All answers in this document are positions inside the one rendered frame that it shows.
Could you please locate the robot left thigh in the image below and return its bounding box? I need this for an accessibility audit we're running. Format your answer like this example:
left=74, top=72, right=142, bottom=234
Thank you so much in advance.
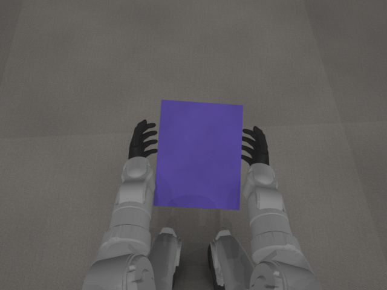
left=146, top=233, right=182, bottom=290

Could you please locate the robot left forearm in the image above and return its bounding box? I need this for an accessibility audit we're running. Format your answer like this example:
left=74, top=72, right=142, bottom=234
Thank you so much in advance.
left=82, top=156, right=155, bottom=290

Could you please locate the left robot hand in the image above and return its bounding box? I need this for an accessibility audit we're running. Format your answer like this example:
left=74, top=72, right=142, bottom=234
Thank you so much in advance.
left=128, top=120, right=158, bottom=159

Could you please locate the robot right forearm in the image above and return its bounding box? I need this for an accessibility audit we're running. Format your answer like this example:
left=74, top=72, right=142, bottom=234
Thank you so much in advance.
left=242, top=163, right=314, bottom=274

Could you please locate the right robot foot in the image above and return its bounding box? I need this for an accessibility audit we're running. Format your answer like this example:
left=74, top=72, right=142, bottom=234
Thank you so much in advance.
left=207, top=245, right=225, bottom=290

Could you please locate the robot left upper arm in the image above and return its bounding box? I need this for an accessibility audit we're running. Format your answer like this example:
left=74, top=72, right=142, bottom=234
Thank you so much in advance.
left=83, top=253, right=156, bottom=290

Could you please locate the robot right upper arm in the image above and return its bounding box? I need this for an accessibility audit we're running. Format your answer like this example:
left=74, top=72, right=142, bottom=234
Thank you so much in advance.
left=250, top=260, right=322, bottom=290

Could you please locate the right robot hand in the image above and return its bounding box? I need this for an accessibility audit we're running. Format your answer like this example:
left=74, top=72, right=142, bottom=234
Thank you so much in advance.
left=241, top=126, right=269, bottom=166

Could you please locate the carton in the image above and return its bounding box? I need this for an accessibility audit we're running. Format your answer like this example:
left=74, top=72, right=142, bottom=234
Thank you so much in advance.
left=154, top=100, right=243, bottom=210

